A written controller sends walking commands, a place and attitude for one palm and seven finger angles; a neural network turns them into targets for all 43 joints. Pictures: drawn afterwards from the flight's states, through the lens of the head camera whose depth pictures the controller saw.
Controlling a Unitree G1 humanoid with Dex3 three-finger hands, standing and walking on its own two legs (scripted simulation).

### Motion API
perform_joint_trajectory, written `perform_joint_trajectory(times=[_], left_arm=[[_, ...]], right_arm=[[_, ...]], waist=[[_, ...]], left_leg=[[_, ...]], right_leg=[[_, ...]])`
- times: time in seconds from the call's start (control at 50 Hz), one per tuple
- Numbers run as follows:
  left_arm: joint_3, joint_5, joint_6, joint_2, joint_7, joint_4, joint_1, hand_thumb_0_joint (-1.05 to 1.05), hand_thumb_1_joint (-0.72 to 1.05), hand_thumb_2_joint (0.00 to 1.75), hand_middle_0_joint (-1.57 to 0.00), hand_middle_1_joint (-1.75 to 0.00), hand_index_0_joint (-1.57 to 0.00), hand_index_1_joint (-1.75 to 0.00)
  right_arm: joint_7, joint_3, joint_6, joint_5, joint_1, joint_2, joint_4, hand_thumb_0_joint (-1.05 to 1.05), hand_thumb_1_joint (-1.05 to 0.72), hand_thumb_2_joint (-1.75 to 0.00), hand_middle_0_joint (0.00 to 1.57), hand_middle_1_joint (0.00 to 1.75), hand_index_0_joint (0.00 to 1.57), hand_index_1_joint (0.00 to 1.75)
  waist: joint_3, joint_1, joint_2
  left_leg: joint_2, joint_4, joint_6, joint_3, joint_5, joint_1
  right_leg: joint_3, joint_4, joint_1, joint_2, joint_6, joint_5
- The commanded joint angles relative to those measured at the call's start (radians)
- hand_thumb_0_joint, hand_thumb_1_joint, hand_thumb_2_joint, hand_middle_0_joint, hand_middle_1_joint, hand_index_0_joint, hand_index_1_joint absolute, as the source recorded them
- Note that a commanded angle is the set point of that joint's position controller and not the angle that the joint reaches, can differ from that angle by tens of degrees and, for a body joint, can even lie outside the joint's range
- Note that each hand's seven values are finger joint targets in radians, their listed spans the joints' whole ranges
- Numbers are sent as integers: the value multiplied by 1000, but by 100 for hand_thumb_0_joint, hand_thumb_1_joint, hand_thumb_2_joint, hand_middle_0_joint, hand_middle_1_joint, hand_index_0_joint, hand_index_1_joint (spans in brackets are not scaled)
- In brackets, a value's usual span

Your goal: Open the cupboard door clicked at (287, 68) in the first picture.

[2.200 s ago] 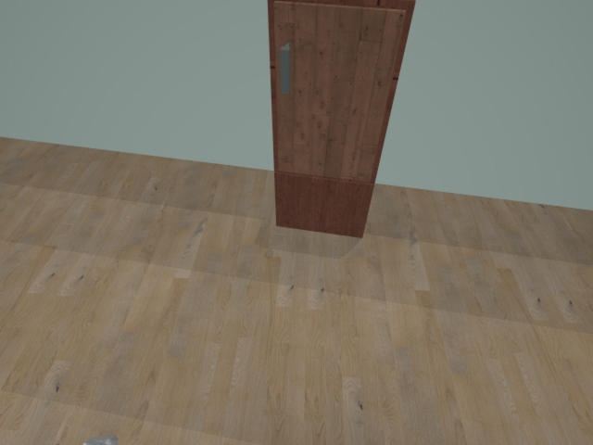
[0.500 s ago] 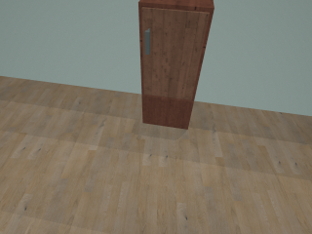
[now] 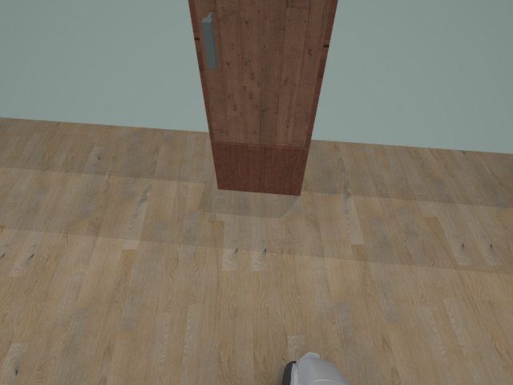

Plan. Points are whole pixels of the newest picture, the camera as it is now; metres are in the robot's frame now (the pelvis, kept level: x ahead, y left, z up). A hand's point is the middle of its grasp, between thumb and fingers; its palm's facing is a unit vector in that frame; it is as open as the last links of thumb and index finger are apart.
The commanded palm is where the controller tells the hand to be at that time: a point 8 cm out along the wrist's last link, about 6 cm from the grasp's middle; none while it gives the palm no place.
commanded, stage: take the last steps up to it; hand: left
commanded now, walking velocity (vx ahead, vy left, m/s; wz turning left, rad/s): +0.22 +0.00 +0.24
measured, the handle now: (211, 40) +0.97 +0.15 +0.02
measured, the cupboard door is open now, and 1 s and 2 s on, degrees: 0 0 0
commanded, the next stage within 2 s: come to a stop and stand still in 0.90 s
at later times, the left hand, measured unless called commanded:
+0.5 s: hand (160, 383) +0.15 +0.18 -0.18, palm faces +0.06 -0.99 -0.13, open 7.3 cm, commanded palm none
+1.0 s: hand (205, 241) +0.42 +0.13 -0.15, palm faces -0.03 -0.97 -0.22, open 7.3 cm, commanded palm none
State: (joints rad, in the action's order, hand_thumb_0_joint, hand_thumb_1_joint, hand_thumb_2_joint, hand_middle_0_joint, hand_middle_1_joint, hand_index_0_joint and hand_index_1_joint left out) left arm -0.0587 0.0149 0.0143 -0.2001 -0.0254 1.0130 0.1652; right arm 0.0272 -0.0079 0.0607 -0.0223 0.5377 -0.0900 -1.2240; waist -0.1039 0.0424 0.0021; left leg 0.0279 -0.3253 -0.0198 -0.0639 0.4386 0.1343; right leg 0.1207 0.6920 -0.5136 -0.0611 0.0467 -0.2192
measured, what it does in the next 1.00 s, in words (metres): walks ahead: right foot, then left foot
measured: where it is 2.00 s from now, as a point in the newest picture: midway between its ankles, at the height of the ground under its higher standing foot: (276, 335)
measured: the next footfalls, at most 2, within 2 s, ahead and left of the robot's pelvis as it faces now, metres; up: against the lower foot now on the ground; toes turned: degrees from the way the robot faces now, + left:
right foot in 0.04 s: +0.18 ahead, -0.11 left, +0.00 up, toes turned -7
left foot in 0.42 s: +0.24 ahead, +0.11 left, +0.00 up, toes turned +9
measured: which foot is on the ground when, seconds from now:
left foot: down 0.00-0.04, up 0.06-0.40, down 0.42-0.84, up 0.86-1.00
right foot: up 0.00-0.02, down 0.04-0.44, up 0.46-0.82, down 0.84-1.00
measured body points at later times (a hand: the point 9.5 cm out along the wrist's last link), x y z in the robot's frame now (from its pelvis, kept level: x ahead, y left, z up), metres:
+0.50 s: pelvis +0.17 +0.00 +0.01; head +0.16 +0.03 +0.46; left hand +0.15 +0.23 -0.16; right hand +0.25 -0.22 -0.12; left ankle +0.20 +0.10 -0.72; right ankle +0.14 -0.10 -0.70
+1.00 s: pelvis +0.35 -0.05 +0.01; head +0.36 -0.07 +0.46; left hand +0.42 +0.18 -0.14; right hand +0.27 -0.26 -0.16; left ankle +0.30 +0.08 -0.65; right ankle +0.38 -0.15 -0.72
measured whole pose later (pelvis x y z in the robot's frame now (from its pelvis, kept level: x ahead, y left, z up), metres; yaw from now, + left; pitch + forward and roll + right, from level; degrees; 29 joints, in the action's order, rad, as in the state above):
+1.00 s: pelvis +0.35 -0.05 +0.01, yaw -4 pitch -2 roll +0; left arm -0.06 0.02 0.05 -0.16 0.02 1.04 0.21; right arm 0.00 -0.04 0.00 -0.02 0.36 -0.14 -1.15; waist -0.06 0.03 0.03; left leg 0.11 -1.12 0.00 -0.07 0.39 -0.40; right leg 0.17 0.53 -0.28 -0.04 0.05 -0.23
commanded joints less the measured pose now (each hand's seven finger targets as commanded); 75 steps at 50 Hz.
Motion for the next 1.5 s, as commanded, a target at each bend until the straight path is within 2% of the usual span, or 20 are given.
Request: perform_joint_trajectory(times=[0.0, 0.02, 0.08, 0.16, 0.36, 0.38, 0.42, 0.44, 0.56, 0.72, 0.78, 0.8, 0.82, 0.84, 0.98, 1.12, 1.24, 1.34, 1.44, 1.48], left_arm=[[-39, 20, 50, -154, 25, 51, 390, 0, 90, 90, -20, -30, -20, -30], [-57, 13, 51, -250, 38, 61, 434, 0, 90, 90, -20, -30, -20, -30], [-29, 0, 37, -144, 51, 4, 178, 0, 90, 90, -20, -30, -20, -30], [2, 11, 44, -70, 50, -9, 98, 0, 90, 90, -20, -30, -20, -30], [-17, 6, 29, -110, 28, 11, 158, 0, 90, 90, -20, -30, -20, -30], [-13, 4, 27, -86, 25, 9, 169, 0, 90, 90, -20, -30, -20, -30], [0, 0, 30, -3, 15, -37, 133, 0, 90, 90, -20, -30, -20, -30], [-4, 14, 30, -32, 20, -56, 78, 0, 90, 90, -20, -30, -20, -30], [-9, 17, 14, 10, 4, -4, 147, 0, 90, 90, -20, -30, -20, -30], [0, 12, 14, 18, -1, -31, 9, 0, 90, 90, -20, -30, -20, -30], [-12, 14, 25, -25, 3, 22, 156, 0, 90, 90, -20, -30, -20, -30], [-27, 19, 37, -82, 9, 64, 291, 0, 90, 90, -20, -30, -20, -30], [-54, 22, 49, -198, 23, 91, 400, 0, 90, 90, -20, -30, -20, -30], [-49, 0, 45, -233, 28, 96, 452, 0, 90, 90, -20, -30, -20, -30], [-2, 14, 44, -59, 51, 14, 111, 0, 90, 90, -20, -30, -20, -30], [6, -2, 1, -71, 62, 26, 96, 0, 90, 90, -20, -30, -20, -30], [8, -6, -43, -37, 63, 7, 172, 0, 90, 90, -20, -30, -20, -30], [-6, -1, -48, -35, 55, -32, 122, 0, 90, 90, -20, -30, -20, -30], [-5, 0, -42, -24, 54, -21, 202, 0, 90, 90, -20, -30, -20, -30], [-8, 16, -25, -111, 62, -24, 194, 0, 90, 90, -20, -30, -20, -30]], right_arm=[[1, -44, 17, 20, -3, -171, 63, 0, -90, -90, 20, 30, 20, 30], [0, -37, 18, 30, 65, -106, 89, 0, -90, -90, 20, 30, 20, 30], [-10, -48, -10, 8, -119, -100, 133, 0, -90, -90, 20, 30, 20, 30], [-21, -40, -49, -8, -63, -69, 124, 0, -90, -90, 20, 30, 20, 30], [-38, -48, -15, 0, -200, -106, 203, 0, -90, -90, 20, 30, 20, 30], [-32, -50, -8, 1, -166, -129, 190, 0, -90, -90, 20, 30, 20, 30], [-17, -80, -4, -16, -16, -268, 166, 0, -90, -90, 20, 30, 20, 30], [-12, -79, -5, -15, -6, -262, 157, 0, -90, -90, 20, 30, 20, 30], [2, -53, 30, -1, -142, -167, 185, 0, -90, -90, 20, 30, 20, 30], [-3, -59, 10, -8, -77, -187, 116, 0, -90, -90, 20, 30, 20, 30], [-5, -59, 0, -2, -110, -191, 106, 0, -90, -90, 20, 30, 20, 30], [-10, -54, 3, 8, -122, -175, 107, 0, -90, -90, 20, 30, 20, 30], [-18, -42, 9, 19, -77, -105, 130, 0, -90, -90, 20, 30, 20, 30], [-14, -41, 2, 19, -125, -123, 161, 0, -90, -90, 20, 30, 20, 30], [-25, -43, -50, -1, -98, -52, 118, 0, -90, -90, 20, 30, 20, 30], [-7, -23, -52, 15, -155, -81, 126, 0, -90, -90, 20, 30, 20, 30], [23, -50, -55, 5, -267, -219, 193, 0, -90, -90, 20, 30, 20, 30], [28, -85, -74, -2, -296, -269, 228, 0, -90, -90, 20, 30, 20, 30], [10, -86, -81, 2, -372, -250, 250, 0, -90, -90, 20, 30, 20, 30], [-4, -76, -84, 17, -350, -172, 261, 0, -90, -90, 20, 30, 20, 30]], waist=[[208, -206, -90], [324, -166, -285], [56, -98, -50], [47, -3, -110], [7, -14, -59], [20, -1, 14], [-9, 64, 314], [-18, 70, 305], [44, -36, 93], [-7, -7, 148], [57, -90, 99], [120, -156, 1], [231, -174, -284], [241, -179, -254], [48, -6, -105], [69, -15, -99], [103, -48, 270], [223, -18, 145], [209, -60, 146], [158, -50, -130]], left_leg=[[96, -575, 77, -9, -540, -436], [-37, -949, 46, -11, 107, -625], [98, -1058, 66, 95, -1, -682], [123, -794, 20, 25, -74, -548], [49, -225, 0, -104, -167, -298], [62, -162, 3, -77, -134, -215], [383, 128, 154, 375, 134, -123], [433, 194, 196, 462, 157, -166], [295, 136, 173, 76, -380, -180], [264, 71, 154, -37, -502, -193], [227, -127, 111, -79, -522, -273], [179, -324, 76, -121, -462, -382], [63, -632, 32, -170, -96, -613], [19, -855, 32, -60, 183, -700], [109, -667, 8, -8, -103, -549], [64, -155, -13, -18, -370, -314], [310, 13, 187, 214, -904, -314], [323, -81, 227, 167, -981, -155], [249, -97, 147, 112, -592, -330], [95, -250, 38, 22, -229, -479]], right_leg=[[-167, -181, 687, -119, 73, 80], [-616, -311, 775, -423, 196, 185], [-494, -463, 316, -364, 191, -188], [-210, -497, 98, -232, 120, -77], [-201, -445, 84, -134, 97, -302], [-183, -363, 51, -98, 77, -288], [15, 91, -153, 68, -13, -285], [-51, 296, -187, 38, -8, -321], [-85, 372, -140, -61, -52, -62], [24, -23, 28, -18, -38, -21], [59, -160, 310, 33, -13, 51], [-21, -193, 513, -24, 11, 81], [-373, -285, 719, -293, 97, 140], [-549, -400, 701, -406, 176, 211], [-118, -496, 191, -227, 100, 86], [-47, -307, 220, -147, 45, 262], [-45, 79, 205, 12, -57, -288], [-105, 246, 90, 26, -66, -333], [-66, -136, 313, 23, -60, -94], [-256, -391, 373, -128, -26, 101]])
